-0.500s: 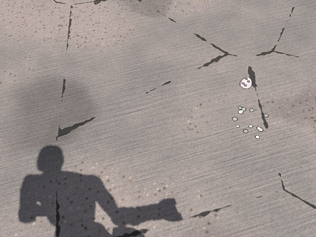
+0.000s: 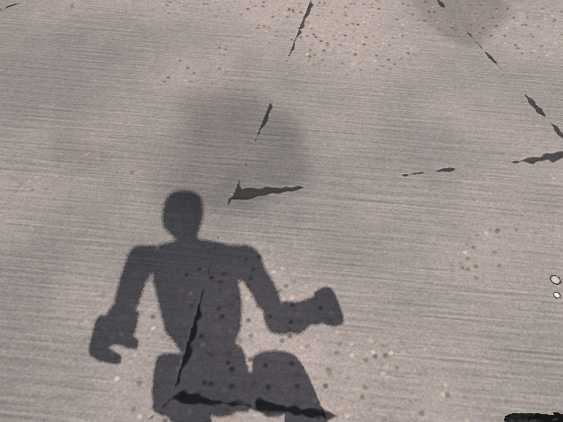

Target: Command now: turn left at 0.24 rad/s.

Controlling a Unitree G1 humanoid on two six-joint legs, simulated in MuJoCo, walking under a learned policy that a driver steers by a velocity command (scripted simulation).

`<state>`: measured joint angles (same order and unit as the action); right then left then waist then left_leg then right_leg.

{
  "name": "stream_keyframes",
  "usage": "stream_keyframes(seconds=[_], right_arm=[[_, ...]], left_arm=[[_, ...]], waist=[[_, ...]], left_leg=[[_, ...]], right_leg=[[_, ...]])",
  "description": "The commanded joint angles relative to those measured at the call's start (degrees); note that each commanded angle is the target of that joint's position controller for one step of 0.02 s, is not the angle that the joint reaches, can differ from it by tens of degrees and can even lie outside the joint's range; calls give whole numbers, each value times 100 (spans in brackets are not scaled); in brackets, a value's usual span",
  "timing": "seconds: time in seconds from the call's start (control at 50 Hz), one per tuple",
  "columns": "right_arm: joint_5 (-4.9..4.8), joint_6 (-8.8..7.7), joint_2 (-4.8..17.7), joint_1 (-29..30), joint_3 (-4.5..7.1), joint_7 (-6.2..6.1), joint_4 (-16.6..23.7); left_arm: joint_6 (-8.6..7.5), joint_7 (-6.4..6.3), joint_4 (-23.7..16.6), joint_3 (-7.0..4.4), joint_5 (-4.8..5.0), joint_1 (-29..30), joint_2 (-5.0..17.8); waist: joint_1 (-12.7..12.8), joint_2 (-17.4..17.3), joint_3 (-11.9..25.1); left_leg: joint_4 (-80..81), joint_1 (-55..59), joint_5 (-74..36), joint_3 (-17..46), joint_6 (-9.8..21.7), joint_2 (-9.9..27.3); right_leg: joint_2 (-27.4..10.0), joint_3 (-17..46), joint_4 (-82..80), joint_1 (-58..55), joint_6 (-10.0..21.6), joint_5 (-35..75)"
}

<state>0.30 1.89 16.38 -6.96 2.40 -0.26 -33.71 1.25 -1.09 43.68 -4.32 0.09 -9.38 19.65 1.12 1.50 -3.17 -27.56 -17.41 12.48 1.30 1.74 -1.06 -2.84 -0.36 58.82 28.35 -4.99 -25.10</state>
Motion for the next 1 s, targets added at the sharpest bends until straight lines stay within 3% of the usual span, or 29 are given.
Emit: stream_keyframes(seconds=[0.02,0.1,0.14,0.16,0.18,0.2,0.22,0.24,0.32,0.48,0.72,1.0], right_arm=[[17,-99,793,228,235,-47,266],[28,-100,775,138,198,-10,10],[-34,-115,585,278,103,14,-94],[-7,-154,383,52,25,26,-221],[110,-196,278,-198,-14,41,-276],[137,-200,192,-512,-12,38,-326],[163,-168,420,-223,23,-4,-399],[119,-134,557,-11,82,-34,-407],[84,-61,426,-117,80,-98,-594],[36,-109,346,-368,117,-154,-1103],[8,-61,411,-508,153,-270,-1850],[-8,-82,343,-495,107,-302,-2502]], left_arm=[[-30,-27,-308,20,-15,-120,202],[-31,8,-353,35,-6,-44,281],[-71,47,-276,64,-57,-253,163],[-100,56,-284,84,-153,-267,192],[-122,26,-369,36,-206,-243,561],[-141,32,-309,47,-159,96,572],[-175,73,-393,110,-140,292,254],[-209,87,-353,136,-167,256,176],[-341,61,-200,186,-110,-9,140],[-312,22,-19,230,-71,-23,61],[-293,57,593,236,-39,-52,57],[-249,2,1164,262,-29,-229,74]], waist=[[-57,-925,1000],[-179,-1063,819],[56,-918,704],[50,-680,686],[-211,36,694],[-585,790,707],[-366,648,525],[-238,527,368],[-134,288,339],[-83,-149,470],[-122,-122,367],[-101,-113,244]], left_leg=[[619,658,-2583,878,1144,1285],[658,392,-1529,1187,1164,1343],[527,62,-755,1153,892,1141],[453,-129,-236,1078,569,903],[21,-311,418,759,207,469],[88,190,657,344,-63,149],[113,560,345,311,-200,177],[75,541,212,315,-176,160],[174,480,-195,432,-96,231],[209,603,-842,435,-208,268],[328,905,-1090,384,-261,303],[471,852,-903,260,-307,282]], right_leg=[[-48,120,-845,-435,-19,329],[18,85,-1870,-1017,124,517],[104,-36,-3073,-1735,297,1416],[-55,215,-3538,-2167,400,2102],[-685,875,-3623,-2383,629,3091],[-892,981,-3639,-1642,1040,2262],[-654,909,-3796,-1168,1017,1196],[-459,747,-3816,-1081,847,805],[-265,487,-3622,-1328,647,1183],[-149,349,-3446,-1687,728,1909],[-53,279,-3612,-1791,752,2325],[8,287,-3766,-1844,772,2205]])
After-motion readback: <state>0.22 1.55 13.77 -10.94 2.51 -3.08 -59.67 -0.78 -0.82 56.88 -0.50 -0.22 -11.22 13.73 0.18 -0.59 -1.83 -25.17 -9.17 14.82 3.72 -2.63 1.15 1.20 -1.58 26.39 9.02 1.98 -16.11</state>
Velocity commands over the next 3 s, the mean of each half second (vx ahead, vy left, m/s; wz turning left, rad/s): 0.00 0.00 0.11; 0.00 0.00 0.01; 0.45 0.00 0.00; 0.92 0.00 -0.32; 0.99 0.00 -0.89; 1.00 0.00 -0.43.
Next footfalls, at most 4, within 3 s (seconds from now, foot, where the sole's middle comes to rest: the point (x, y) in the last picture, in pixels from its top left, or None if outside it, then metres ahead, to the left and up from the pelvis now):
0.16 right None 0.06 -0.14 -0.78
1.42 left None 0.16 0.14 -0.78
1.92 right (305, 335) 0.64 -0.05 -0.78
2.36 left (277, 198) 1.07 0.04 -0.78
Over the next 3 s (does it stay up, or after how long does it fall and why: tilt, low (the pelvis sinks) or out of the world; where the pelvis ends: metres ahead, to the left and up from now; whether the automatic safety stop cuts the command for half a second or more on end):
stays up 1.21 -0.35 -0.01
